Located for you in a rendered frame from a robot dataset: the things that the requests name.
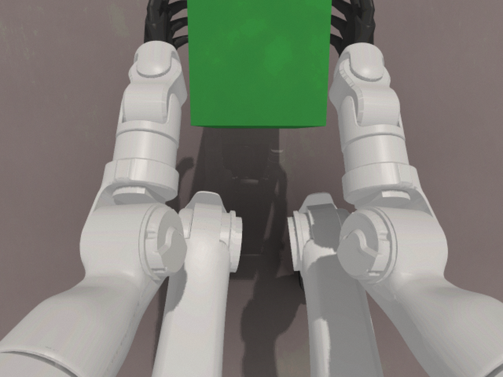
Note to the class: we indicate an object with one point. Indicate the robot right forearm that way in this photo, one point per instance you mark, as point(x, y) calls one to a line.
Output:
point(377, 170)

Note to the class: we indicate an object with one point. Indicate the left robot shin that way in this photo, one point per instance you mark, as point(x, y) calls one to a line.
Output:
point(186, 214)

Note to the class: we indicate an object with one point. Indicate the robot right hand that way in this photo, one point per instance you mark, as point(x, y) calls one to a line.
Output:
point(359, 26)

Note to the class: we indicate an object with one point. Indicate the robot left upper arm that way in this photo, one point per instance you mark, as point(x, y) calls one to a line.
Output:
point(127, 252)

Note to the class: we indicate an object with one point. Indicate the robot left thigh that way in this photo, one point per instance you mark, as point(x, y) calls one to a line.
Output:
point(192, 332)

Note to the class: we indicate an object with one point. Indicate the robot left forearm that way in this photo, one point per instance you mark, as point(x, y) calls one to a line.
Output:
point(147, 136)

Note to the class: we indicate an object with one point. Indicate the robot left hand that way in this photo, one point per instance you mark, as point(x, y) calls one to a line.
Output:
point(158, 24)

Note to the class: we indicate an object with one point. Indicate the carton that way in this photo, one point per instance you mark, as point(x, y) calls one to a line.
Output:
point(259, 63)

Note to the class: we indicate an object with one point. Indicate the robot right upper arm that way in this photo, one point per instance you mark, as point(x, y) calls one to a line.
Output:
point(399, 257)

